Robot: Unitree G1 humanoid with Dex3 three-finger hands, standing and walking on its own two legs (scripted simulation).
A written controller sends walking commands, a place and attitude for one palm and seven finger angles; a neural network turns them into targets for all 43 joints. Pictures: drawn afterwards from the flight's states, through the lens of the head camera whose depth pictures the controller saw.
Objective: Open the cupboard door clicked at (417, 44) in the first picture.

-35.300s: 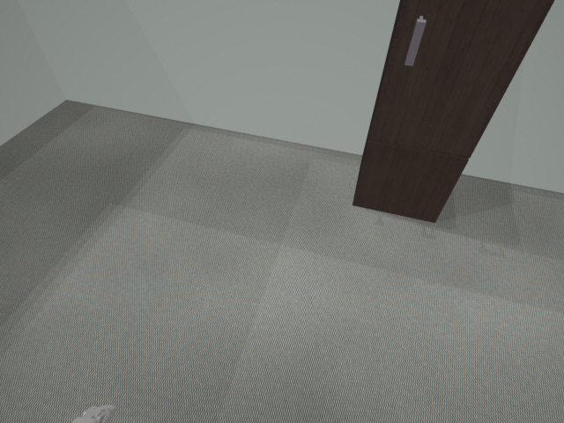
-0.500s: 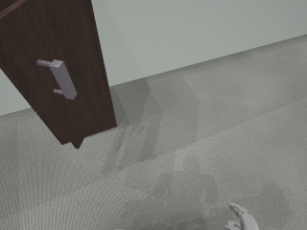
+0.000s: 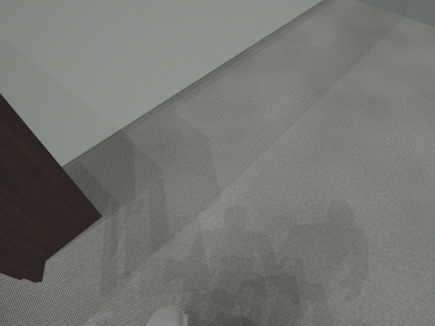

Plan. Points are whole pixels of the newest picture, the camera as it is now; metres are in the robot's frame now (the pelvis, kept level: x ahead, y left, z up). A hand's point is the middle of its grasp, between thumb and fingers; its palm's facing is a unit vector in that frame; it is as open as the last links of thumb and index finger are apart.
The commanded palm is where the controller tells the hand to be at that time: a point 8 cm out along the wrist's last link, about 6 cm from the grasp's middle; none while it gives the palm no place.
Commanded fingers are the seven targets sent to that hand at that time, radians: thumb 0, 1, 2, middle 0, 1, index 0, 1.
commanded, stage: walk to a spot facing it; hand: left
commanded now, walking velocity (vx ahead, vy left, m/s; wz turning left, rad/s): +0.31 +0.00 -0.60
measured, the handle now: out of the picture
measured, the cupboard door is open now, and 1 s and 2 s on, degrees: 54 54 54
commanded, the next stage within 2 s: turn to face it in 1.56 s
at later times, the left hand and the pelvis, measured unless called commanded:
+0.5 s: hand (166, 228) +0.34 +0.14 -0.16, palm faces -0.36 -0.92 -0.14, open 7.4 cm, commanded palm none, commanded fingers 0.00 0.90 0.90 -0.20 -0.30 -0.20 -0.30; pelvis +0.16 +0.01 +0.01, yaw -18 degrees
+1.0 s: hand (198, 193) +0.44 +0.07 -0.16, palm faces -0.36 -0.90 -0.24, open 7.3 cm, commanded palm none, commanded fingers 0.00 0.90 0.90 -0.20 -0.30 -0.20 -0.30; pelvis +0.37 -0.11 +0.01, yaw -27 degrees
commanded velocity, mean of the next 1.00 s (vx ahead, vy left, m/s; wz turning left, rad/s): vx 0.35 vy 0.00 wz -0.37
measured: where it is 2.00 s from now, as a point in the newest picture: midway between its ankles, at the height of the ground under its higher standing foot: (288, 200)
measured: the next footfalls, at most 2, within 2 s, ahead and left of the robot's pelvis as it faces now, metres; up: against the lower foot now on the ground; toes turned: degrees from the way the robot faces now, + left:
left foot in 0.14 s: +0.12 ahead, +0.13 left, +0.00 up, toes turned -1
right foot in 0.64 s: +0.30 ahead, -0.14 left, +0.00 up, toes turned -26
